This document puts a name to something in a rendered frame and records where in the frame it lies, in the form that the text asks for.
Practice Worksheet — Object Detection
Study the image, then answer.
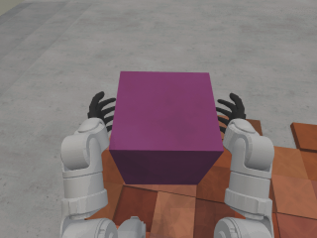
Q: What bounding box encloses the left robot shin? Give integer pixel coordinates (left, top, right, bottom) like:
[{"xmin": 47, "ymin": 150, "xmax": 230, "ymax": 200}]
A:
[{"xmin": 130, "ymin": 216, "xmax": 140, "ymax": 220}]

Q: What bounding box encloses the right robot hand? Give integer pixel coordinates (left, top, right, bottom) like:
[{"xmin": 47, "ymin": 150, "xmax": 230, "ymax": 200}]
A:
[{"xmin": 216, "ymin": 92, "xmax": 247, "ymax": 134}]

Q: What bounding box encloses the left robot thigh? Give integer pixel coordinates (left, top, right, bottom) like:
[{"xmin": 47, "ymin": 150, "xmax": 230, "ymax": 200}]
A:
[{"xmin": 117, "ymin": 219, "xmax": 147, "ymax": 238}]

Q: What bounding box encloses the left robot forearm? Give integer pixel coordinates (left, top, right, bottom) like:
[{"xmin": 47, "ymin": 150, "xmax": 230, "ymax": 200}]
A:
[{"xmin": 59, "ymin": 117, "xmax": 110, "ymax": 238}]

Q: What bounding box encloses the right robot upper arm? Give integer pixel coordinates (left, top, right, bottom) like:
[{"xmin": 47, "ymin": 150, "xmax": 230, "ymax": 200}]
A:
[{"xmin": 213, "ymin": 216, "xmax": 272, "ymax": 238}]

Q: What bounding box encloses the right robot forearm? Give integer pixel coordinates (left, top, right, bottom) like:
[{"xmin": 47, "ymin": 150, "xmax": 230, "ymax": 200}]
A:
[{"xmin": 222, "ymin": 118, "xmax": 274, "ymax": 238}]

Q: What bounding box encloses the carton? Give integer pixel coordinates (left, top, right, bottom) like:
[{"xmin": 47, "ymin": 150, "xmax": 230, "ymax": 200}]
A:
[{"xmin": 109, "ymin": 70, "xmax": 224, "ymax": 185}]

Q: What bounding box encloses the left robot hand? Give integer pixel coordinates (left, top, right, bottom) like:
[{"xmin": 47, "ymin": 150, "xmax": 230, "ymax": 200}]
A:
[{"xmin": 87, "ymin": 91, "xmax": 116, "ymax": 132}]

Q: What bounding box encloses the left robot upper arm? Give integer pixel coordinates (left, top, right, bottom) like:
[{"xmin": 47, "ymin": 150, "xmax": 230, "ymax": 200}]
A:
[{"xmin": 61, "ymin": 217, "xmax": 118, "ymax": 238}]

